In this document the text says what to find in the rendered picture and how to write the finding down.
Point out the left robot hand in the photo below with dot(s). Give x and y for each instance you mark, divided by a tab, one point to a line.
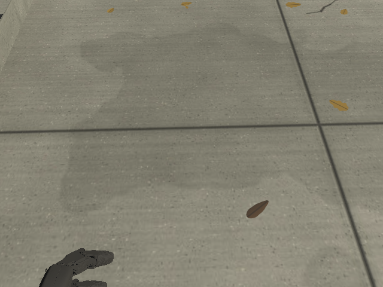
61	273

